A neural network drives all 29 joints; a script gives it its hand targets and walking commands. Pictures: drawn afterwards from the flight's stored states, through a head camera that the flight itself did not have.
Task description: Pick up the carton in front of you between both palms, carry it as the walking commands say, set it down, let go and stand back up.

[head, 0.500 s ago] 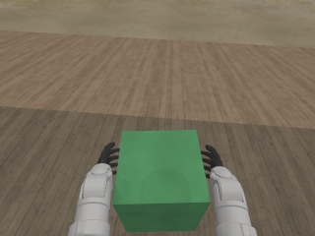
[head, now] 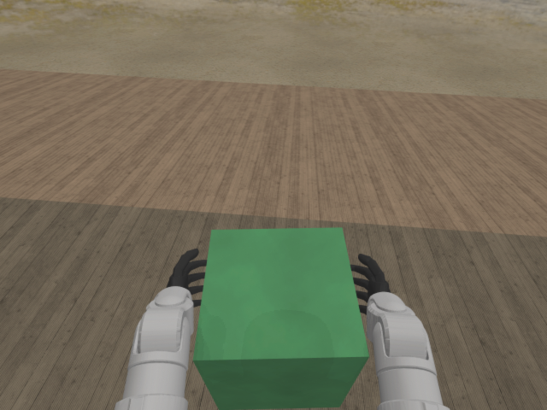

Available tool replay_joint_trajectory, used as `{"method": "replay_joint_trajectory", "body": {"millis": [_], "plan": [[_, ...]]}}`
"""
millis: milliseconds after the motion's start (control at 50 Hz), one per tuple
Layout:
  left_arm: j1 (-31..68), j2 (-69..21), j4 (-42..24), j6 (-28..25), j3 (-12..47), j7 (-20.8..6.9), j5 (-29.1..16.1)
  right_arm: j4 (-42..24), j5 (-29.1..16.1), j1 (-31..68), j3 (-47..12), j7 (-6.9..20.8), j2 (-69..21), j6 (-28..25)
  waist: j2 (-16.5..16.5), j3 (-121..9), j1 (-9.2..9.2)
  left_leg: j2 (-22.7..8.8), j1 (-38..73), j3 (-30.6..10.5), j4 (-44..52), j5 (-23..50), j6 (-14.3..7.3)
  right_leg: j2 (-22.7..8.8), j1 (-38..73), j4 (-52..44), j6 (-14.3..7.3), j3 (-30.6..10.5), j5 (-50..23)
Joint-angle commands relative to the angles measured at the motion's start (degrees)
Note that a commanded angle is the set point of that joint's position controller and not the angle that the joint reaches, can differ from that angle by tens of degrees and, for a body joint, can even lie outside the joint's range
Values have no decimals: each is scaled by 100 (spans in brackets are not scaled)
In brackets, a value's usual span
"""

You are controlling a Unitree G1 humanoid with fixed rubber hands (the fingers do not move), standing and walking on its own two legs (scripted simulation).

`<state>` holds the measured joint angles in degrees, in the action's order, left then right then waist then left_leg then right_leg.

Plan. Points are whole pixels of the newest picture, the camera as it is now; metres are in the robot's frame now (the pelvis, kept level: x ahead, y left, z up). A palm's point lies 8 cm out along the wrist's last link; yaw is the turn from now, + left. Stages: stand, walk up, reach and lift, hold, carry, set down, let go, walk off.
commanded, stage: hold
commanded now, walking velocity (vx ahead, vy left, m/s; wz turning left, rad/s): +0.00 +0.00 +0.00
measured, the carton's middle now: (278, 322) +0.28 +0.00 -0.03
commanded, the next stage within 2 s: carry in 0.46 s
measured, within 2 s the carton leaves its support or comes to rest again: neither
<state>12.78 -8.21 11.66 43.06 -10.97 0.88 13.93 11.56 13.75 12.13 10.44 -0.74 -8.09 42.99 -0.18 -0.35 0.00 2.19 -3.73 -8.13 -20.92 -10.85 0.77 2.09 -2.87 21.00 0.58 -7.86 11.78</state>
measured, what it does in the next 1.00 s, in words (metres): walks ahead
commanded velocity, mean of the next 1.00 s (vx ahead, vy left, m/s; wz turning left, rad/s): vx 0.29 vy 0.00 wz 0.00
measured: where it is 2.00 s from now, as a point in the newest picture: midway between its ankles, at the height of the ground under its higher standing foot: (282, 305)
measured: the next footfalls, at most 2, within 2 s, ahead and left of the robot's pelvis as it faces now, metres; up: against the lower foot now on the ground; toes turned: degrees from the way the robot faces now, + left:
right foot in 1.08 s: +0.29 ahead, -0.12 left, +0.00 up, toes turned -9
left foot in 1.50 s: +0.66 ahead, +0.05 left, +0.00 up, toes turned +9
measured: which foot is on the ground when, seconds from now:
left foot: down 0.00-1.00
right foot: down 0.00-0.90, up 0.92-1.00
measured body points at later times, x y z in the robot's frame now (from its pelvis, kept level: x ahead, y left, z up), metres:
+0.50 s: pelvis -0.01 +0.00 +0.00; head -0.05 +0.00 +0.44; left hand +0.29 +0.15 +0.04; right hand +0.29 -0.15 +0.04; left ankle +0.02 +0.13 -0.74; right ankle +0.01 -0.13 -0.75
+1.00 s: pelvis +0.16 -0.01 -0.01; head +0.16 -0.02 +0.44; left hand +0.44 +0.13 +0.06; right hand +0.43 -0.18 +0.05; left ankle +0.05 +0.10 -0.75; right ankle +0.10 -0.11 -0.71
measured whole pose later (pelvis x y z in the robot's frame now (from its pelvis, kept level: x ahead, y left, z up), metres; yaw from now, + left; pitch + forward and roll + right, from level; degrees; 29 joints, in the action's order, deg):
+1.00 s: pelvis +0.16 -0.01 -0.01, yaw -3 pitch +6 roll -1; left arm 8.6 -7.7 -17.6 68.5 -8.7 5.8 5.0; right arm -15.6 6.0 9.2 4.8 -6.0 -7.7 68.0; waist 1.4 -7.8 -0.7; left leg -3.3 -9.1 7.7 -25.7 -22.7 0.7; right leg -1.4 -25.1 48.3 -0.1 6.5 30.5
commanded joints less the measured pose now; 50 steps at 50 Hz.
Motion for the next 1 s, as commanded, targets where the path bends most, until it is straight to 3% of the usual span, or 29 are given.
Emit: {"method": "replay_joint_trajectory", "body": {"millis": [0, 180, 420, 440, 480, 500, 580, 660, 680, 700, 720, 740, 760, 780, 800, 820, 840, 860, 880, 900, 920, 940, 960, 980], "plan": [[2824, -5270, -125, -99, 3130, -1404, -1390, -248, -1409, 3012, -3061, 1403, -5215, -140, 26, -934, 7, 329, 277, 406, 275, 673, 34, 337, -38, -323, 18, 384, -658], [3495, -5515, -60, -191, 3202, -1493, -1475, -202, -1491, 3719, -3175, 1486, -5451, -241, 27, -1318, 9, 312, 268, 422, 135, 421, 16, 323, -74, -205, 0, 414, -392], [3513, -5507, 136, -185, 3097, -1509, -1409, -1, -1416, 3718, -3053, 1486, -5465, -225, 14, -1319, -6, 313, 265, 432, 146, 474, 21, 306, -50, -220, 4, 417, -460], [3536, -5379, 21, -165, 3034, -1494, -1395, -146, -1424, 3766, -3053, 1475, -5341, -203, -37, -1402, 11, -628, -432, 233, -286, -208, -45, -645, -678, 193, -58, 88, 266], [3545, -5394, -190, -119, 3219, -1450, -1539, -398, -1525, 3777, -3161, 1413, -5315, -165, -72, -1426, 12, -546, -789, 101, -76, -2234, -107, -575, -1097, -81, -142, -105, 2319], [3616, -5374, -376, -91, 3340, -1419, -1620, -582, -1609, 3858, -3283, 1379, -5312, -126, -68, -1367, 10, -551, -949, 97, -91, -2749, -148, -555, -1276, -60, -163, -82, 2816], [3618, -5252, -1096, 243, 3902, -1265, -2043, -1192, -1972, 3783, -3777, 1233, -5155, 219, 153, -1788, 6, -762, -859, 141, -246, -2015, -256, -538, -1311, 556, -189, 355, 1762], [3694, -5065, -1688, 958, 4322, -1143, -2563, -1825, -2314, 3710, -4111, 1054, -4816, 934, 872, -1675, -35, -1359, -747, -552, 268, -2689, -627, -318, -1862, 1122, -76, 1044, 1568], [3709, -5004, -1750, 1151, 4354, -1125, -2671, -1899, -2377, 3704, -4124, 1015, -4706, 1120, 860, -1592, -20, -1351, -877, -444, 168, -2400, -645, -335, -1705, 905, -75, 1136, 1397], [3613, -4994, -1776, 1331, 4384, -1106, -2780, -1998, -2463, 3653, -4183, 978, -4673, 1299, 646, -1566, 1, -1199, -1105, -112, -112, -1983, -566, -427, -1356, 639, -100, 1072, 1256], [3502, -4998, -1840, 1488, 4411, -1086, -2877, -2123, -2552, 3587, -4246, 944, -4681, 1462, 185, -1559, 23, -946, -1447, 390, -689, -1445, -429, -670, -921, 358, -172, 739, 1141], [3303, -4954, -1908, 1620, 4393, -1054, -2912, -2315, -2687, 3598, -4337, 931, -4768, 1628, -837, -1682, 68, -626, -2044, 1052, -1787, -887, -193, -1237, -284, 254, -442, -115, 416], [3035, -4902, -1950, 1751, 4347, -1012, -2925, -2431, -2831, 3567, -4395, 932, -4842, 1785, -1440, -1654, 112, -377, -2923, 1445, -2323, -1179, 6, -1637, 426, 140, -758, -770, -567], [2883, -4890, -2106, 1874, 4328, -957, -2915, -2595, -3001, 3555, -4457, 953, -4895, 1921, -1572, -1491, 155, -288, -3466, 1615, -2048, -1805, 75, -1886, 803, 133, -1016, -1111, -1551], [2956, -4872, -2382, 1986, 4331, -907, -2924, -2706, -3149, 3615, -4506, 988, -4982, 2028, -1262, -1472, 164, -243, -3438, 1635, -1615, -1908, 68, -1878, 915, 291, -1080, -1026, -2163], [2992, -4914, -2648, 2103, 4382, -860, -2958, -2751, -3263, 3442, -4522, 1015, -5076, 2126, -915, -1677, 99, -210, -2784, 1731, -956, -1471, 26, -1730, 788, 579, -945, -597, -2153], [2982, -4944, -2907, 2195, 4428, -832, -2988, -2805, -3335, 3243, -4514, 1032, -5151, 2199, -538, -2038, -6, -224, -1184, 1748, -207, -893, -59, -1443, -64, 1048, -629, 163, -1817], [3032, -4958, -3197, 2291, 4477, -845, -3037, -2829, -3308, 3027, -4455, 1022, -5206, 2247, 128, -2301, -127, -690, 360, 859, 237, -740, -294, -986, -1263, 2203, -251, 1113, -1929], [3301, -5054, -3474, 2413, 4613, -911, -3206, -2841, -3118, 2868, -4353, 980, -5134, 2260, 1639, -2304, -195, -1748, 1707, -754, -108, 1499, -852, -583, -3121, 3390, 98, 1706, -974], [3289, -5102, -3466, 2477, 4704, -976, -3276, -2956, -3024, 2704, -4342, 932, -5094, 2324, 1978, -2027, -202, -2252, 2433, -1367, 39, 3269, -1306, -241, -4465, 3572, 66, 1590, 1723], [3154, -5175, -3462, 2487, 4721, -1027, -3331, -3282, -2999, 2778, -4410, 889, -5080, 2375, 1274, -1813, -238, -2434, 2736, -1329, -37, 3589, -1474, -399, -4947, 3459, -28, 1346, 2400], [2964, -5181, -3434, 2499, 4648, -1051, -3338, -3482, -3024, 2842, -4486, 864, -5204, 2428, 737, -1831, -253, -2431, 2846, -1086, -32, 3292, -1387, -482, -5042, 3090, -101, 1278, 2614], [2739, -5169, -3457, 2513, 4603, -1053, -3319, -3690, -3077, 2876, -4517, 859, -5293, 2454, 556, -1795, -239, -2324, 2764, -700, -41, 3004, -1165, -521, -4875, 2452, -148, 1328, 2309], [2639, -5143, -3512, 2518, 4608, -1039, -3298, -3872, -3131, 2945, -4555, 863, -5261, 2470, 635, -1819, -202, -2132, 2471, -254, -37, 2852, -902, -488, -4376, 1775, -135, 1444, 1602]]}}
